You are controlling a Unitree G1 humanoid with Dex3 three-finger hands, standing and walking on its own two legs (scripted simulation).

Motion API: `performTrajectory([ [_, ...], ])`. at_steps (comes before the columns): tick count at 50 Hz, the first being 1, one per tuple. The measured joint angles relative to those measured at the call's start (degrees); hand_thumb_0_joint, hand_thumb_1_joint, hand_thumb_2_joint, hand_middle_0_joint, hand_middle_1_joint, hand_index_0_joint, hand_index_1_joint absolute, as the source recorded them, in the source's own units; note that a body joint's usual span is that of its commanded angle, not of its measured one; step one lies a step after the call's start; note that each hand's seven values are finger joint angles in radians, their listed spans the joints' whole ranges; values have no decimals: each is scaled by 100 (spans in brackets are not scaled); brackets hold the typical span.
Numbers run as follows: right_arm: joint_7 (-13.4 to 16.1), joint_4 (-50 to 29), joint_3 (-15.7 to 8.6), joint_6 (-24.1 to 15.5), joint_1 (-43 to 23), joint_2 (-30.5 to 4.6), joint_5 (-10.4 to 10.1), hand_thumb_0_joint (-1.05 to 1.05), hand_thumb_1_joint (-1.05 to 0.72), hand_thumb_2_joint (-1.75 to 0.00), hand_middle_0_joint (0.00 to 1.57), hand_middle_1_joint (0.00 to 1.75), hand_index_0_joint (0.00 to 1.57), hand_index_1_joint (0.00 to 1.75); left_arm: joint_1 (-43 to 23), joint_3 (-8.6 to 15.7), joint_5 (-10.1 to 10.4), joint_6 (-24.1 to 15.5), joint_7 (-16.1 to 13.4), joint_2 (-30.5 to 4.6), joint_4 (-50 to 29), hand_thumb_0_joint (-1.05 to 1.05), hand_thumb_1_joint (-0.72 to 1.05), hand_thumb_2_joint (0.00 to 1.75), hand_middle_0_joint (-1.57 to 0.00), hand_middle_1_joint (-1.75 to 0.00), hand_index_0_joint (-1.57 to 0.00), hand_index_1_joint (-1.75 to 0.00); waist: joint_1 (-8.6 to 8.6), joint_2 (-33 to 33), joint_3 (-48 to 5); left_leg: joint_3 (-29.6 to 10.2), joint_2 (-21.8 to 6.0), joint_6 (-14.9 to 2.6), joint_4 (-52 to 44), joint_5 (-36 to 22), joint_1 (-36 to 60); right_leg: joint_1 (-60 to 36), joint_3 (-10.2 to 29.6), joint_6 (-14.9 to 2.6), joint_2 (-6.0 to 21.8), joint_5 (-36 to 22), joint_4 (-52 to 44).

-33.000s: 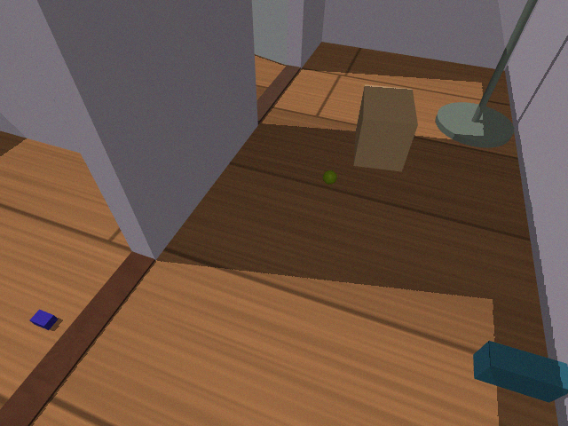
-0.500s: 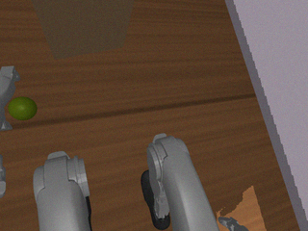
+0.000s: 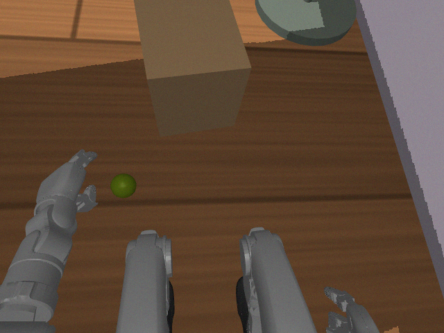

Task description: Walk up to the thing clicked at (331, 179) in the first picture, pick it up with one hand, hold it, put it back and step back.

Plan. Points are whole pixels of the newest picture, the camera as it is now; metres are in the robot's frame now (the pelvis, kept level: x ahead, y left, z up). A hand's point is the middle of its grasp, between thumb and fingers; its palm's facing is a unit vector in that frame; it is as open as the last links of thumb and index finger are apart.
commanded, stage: home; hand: left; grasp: from above
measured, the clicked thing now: (123, 185) +0.49 +0.26 -0.41
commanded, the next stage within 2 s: none
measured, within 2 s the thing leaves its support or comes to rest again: neither
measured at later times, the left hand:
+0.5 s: hand (40, 253) +0.26 +0.21 +0.09, palm faces +0.10 -0.96 -0.27, open 7.4 cm
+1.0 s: hand out of the picture +0.22 +0.20 +0.22, palm faces +0.17 -0.96 -0.20, open 7.4 cm
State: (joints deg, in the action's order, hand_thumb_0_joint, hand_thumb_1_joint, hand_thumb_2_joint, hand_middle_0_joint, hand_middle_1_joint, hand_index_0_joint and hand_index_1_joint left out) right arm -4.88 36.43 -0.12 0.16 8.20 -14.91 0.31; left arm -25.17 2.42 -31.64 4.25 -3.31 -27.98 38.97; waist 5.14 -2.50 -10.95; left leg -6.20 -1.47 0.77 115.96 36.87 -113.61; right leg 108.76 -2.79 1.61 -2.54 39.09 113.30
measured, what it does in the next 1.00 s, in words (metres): rises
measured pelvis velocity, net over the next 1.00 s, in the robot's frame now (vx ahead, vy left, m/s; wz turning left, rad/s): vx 0.08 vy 0.01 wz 0.12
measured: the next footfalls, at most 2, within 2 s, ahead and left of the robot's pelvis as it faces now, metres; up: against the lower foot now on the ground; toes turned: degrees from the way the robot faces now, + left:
none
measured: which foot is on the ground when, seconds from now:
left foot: down 0.00-1.00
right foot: down 0.00-1.00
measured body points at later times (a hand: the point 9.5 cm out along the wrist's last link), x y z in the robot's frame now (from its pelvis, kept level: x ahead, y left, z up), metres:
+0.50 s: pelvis +0.04 +0.00 +0.18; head +0.13 +0.03 +0.62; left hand +0.25 +0.26 +0.11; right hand +0.24 -0.22 +0.09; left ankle +0.08 +0.13 -0.42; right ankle +0.08 -0.13 -0.42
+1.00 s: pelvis +0.08 +0.01 +0.27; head +0.09 +0.01 +0.72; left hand +0.20 +0.25 +0.24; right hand +0.27 -0.22 +0.21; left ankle +0.08 +0.13 -0.42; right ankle +0.08 -0.13 -0.42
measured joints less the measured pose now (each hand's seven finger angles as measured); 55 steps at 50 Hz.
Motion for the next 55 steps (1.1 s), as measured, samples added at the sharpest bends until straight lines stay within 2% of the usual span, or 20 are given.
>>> performTrajectory([
  [3, 124, -140, -48, -36, -123, -65, -66, 0, -90, -90, 20, 30, 20, 30, 505, -13, 462, 94, 108, 162, -530, 0, 75, 92, -23, -37, -22, -38, -102, 44, -35, 24, 15, 6, -392, -66, 435, -432, 8, -18, 33, -58, -378],
  [7, 309, -274, -73, -138, -290, -86, -140, 0, -90, -90, 20, 30, 20, 30, 1121, -13, 1040, 311, 111, 381, -1125, 0, 83, 91, -22, -33, -22, -34, -181, 86, -53, 51, 42, 17, -885, -146, 1027, -1022, 16, -37, 81, -120, -849],
  [13, 575, -426, 7, -299, -437, 39, -207, 0, -90, -90, 20, 30, 20, 30, 1973, -11, 2010, 805, 34, 703, -1874, 1, 88, 91, -22, -31, -22, -32, -210, 99, -14, 77, 54, 27, -1686, -269, 2006, -1992, 17, -63, 121, -242, -1638],
  [16, 693, -477, 82, -376, -396, 138, -234, 0, -90, -90, 20, 30, 20, 30, 2371, -25, 2424, 1053, -14, 843, -2205, 1, 89, 90, -22, -31, -21, -32, -205, 94, -8, 94, 48, 29, -2123, -327, 2544, -2524, 22, -73, 129, -309, -2078],
  [21, 905, -491, 234, -507, -178, 283, -261, 1, -90, -90, 20, 30, 20, 30, 2941, 6, 2945, 1411, -116, 1090, -2649, 1, 90, 90, -21, -30, -21, -31, -174, 62, 18, 109, 38, 31, -2910, -437, 3515, -3499, 18, -84, 141, -442, -2892],
  [25, 1099, -464, 335, -606, 106, 359, -276, 1, -90, -90, 20, 30, 20, 30, 3357, 76, 3257, 1647, -146, 1265, -2936, 1, 90, 90, -21, -30, -21, -31, -137, 46, 29, 120, 29, 26, -3569, -548, 4307, -4297, 14, -93, 147, -576, -3580],
  [29, 1271, -479, 376, -700, 423, 378, -265, 1, -90, -90, 20, 30, 20, 30, 3811, 117, 3460, 1824, -140, 1381, -3256, 1, 91, 90, -21, -30, -21, -30, -99, 27, 52, 136, 16, 19, -4206, -668, 5082, -5081, 17, -97, 147, -724, -4253],
  [32, 1379, -518, 364, -778, 641, 357, -245, 1, -90, -90, 20, 30, 20, 30, 4190, 107, 3541, 1914, -120, 1442, -3551, 1, 91, 90, -21, -30, -21, -30, -80, -1, 77, 156, 8, 11, -4656, -760, 5631, -5635, 28, -94, 148, -839, -4730],
  [42, 1586, -683, 222, -1019, 1007, 249, -184, 1, -90, -90, 20, 30, 20, 30, 5361, -36, 3584, 2100, 7, 1540, -4571, 1, 91, 90, -21, -30, -20, -30, -145, -91, 41, 237, 12, -28, -5694, -979, 6958, -6965, 88, -71, 174, -1106, -5823],
  [47, 1603, -714, 203, -1139, 915, 224, -145, 1, -90, -90, 20, 30, 20, 30, 5508, -73, 3553, 2160, 114, 1538, -4679, 1, 91, 90, -21, -30, -20, -30, -215, -96, 44, 238, 39, -33, -5850, -1014, 7226, -7234, 84, -64, 203, -1127, -5964],
  [55, 1569, -705, 223, -1312, 745, 223, -87, 1, -90, -90, 20, 30, 20, 30, 5384, -86, 3484, 2207, 227, 1547, -4533, 1, 91, 89, -21, -30, -20, -30, -293, -25, 127, 209, 70, -19, -5878, -1047, 7327, -7336, 53, -74, 232, -1125, -5958],
])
